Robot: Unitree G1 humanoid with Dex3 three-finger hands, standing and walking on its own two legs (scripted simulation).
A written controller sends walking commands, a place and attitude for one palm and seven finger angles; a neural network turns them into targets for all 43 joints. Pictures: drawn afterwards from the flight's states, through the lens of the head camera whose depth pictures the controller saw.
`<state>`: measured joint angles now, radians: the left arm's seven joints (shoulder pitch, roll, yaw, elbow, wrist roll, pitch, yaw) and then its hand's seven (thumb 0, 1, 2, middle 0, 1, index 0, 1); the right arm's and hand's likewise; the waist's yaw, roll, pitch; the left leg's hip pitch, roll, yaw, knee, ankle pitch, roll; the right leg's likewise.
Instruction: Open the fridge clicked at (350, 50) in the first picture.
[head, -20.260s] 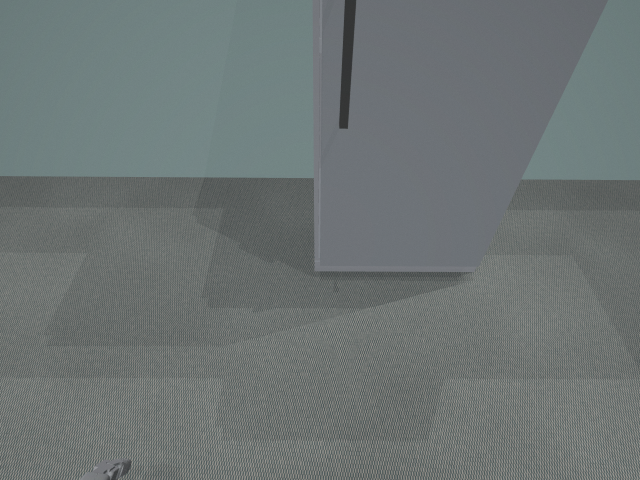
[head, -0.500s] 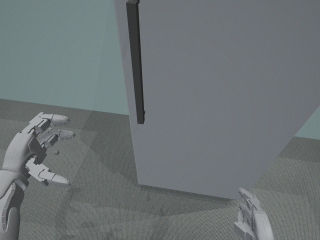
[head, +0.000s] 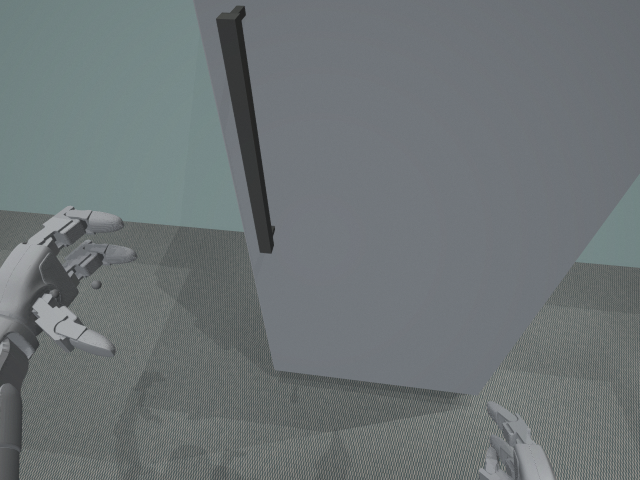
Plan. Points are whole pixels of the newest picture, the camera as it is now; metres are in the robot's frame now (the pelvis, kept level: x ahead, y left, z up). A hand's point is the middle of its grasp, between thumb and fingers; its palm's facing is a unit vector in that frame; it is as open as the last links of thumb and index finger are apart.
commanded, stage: raise the hand to about handle height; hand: left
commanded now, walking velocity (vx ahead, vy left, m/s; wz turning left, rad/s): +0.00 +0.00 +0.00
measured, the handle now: (255, 153) +0.53 +0.15 +0.14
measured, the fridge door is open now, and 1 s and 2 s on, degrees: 0 0 0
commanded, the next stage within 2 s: move the hooked fingers beside the handle in 0.26 s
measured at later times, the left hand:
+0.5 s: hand (112, 279) +0.28 +0.25 +0.15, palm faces +0.04 -1.00 -0.06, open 14.0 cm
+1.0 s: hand (145, 235) +0.35 +0.25 +0.14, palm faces -0.04 -1.00 -0.02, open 14.0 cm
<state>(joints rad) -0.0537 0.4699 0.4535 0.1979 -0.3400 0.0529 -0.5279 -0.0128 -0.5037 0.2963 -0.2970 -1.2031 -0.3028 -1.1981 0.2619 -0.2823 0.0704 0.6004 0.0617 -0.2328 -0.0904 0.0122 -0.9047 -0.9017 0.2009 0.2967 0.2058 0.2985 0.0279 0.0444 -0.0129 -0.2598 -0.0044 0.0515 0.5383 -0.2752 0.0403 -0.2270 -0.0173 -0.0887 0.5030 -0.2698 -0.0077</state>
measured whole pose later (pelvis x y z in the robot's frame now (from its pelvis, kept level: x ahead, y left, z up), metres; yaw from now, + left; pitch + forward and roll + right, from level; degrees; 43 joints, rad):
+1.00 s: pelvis +0.00 +0.00 +0.00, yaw -1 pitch +2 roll -1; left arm -0.37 0.48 0.41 0.56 -0.29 -0.05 -0.49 -0.01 -0.50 0.30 -0.30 -1.20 -0.30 -1.20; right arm 0.31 -0.29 0.05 0.63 0.08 -0.21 -0.12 0.01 -0.91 -0.90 0.20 0.30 0.20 0.30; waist -0.01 0.03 -0.03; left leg -0.34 0.01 0.06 0.59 -0.29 0.04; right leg -0.32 -0.01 -0.07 0.56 -0.29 -0.01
